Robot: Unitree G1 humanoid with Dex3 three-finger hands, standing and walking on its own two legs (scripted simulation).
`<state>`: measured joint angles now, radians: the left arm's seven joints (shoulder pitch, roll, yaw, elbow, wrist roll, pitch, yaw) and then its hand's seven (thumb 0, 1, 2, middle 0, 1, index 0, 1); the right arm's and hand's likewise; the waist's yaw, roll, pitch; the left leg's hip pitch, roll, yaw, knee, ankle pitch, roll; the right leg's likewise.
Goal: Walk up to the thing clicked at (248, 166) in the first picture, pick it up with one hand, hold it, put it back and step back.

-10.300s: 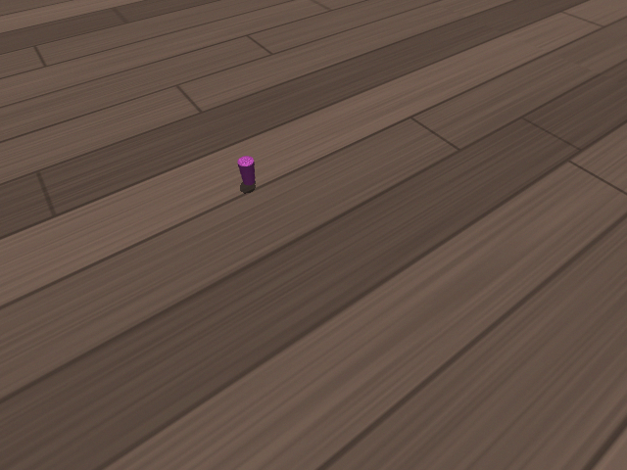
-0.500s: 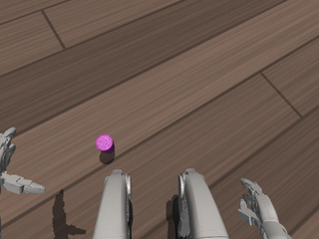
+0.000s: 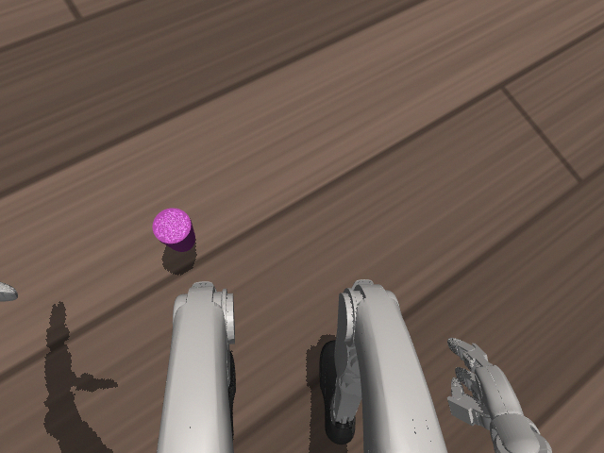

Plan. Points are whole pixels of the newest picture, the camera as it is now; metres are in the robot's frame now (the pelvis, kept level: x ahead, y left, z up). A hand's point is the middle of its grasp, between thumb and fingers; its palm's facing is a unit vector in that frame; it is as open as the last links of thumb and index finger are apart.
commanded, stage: go down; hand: left
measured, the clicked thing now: (177, 233) +0.45 +0.23 -0.39
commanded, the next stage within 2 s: none
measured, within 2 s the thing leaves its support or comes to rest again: neither
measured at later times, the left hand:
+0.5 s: hand out of the picture +0.36 +0.40 -0.07, palm faces +0.12 -0.97 -0.20, open 16.9 cm
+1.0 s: hand out of the picture +0.37 +0.41 -0.09, palm faces +0.13 -0.98 -0.18, open 17.2 cm
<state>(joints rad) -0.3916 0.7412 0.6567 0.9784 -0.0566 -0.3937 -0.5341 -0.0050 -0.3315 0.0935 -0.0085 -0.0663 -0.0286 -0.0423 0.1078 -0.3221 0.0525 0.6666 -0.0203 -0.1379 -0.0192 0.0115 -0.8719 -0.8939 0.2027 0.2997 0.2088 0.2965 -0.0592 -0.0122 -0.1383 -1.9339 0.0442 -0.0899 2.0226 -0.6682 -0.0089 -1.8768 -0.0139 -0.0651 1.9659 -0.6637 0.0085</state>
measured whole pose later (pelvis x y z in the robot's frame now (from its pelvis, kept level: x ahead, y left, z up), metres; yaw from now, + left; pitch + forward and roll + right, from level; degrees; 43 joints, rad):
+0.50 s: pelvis -0.01 +0.01 -0.06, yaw -1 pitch +31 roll -7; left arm -0.50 0.84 0.73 1.05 -0.09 -0.41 -0.64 -0.01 -0.40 0.09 -0.01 -0.09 -0.04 -0.06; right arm 0.10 -0.34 0.08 0.69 -0.04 -0.15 -0.02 0.01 -0.88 -0.90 0.20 0.30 0.21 0.30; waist -0.08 -0.03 -0.10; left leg -2.09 0.03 -0.11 2.20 -0.67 0.00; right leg -2.01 -0.01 -0.07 2.13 -0.66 0.02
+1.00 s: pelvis -0.01 +0.00 -0.08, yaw -2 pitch +31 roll -8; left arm -0.54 0.90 0.78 1.07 -0.12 -0.40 -0.69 -0.01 -0.47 0.08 -0.01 -0.10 -0.04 -0.07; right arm 0.10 -0.36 0.12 0.68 -0.05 -0.15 -0.01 0.01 -0.89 -0.90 0.20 0.30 0.21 0.30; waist -0.09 -0.03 -0.07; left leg -2.15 0.03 -0.13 2.28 -0.67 0.00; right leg -2.07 -0.01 -0.09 2.19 -0.67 0.02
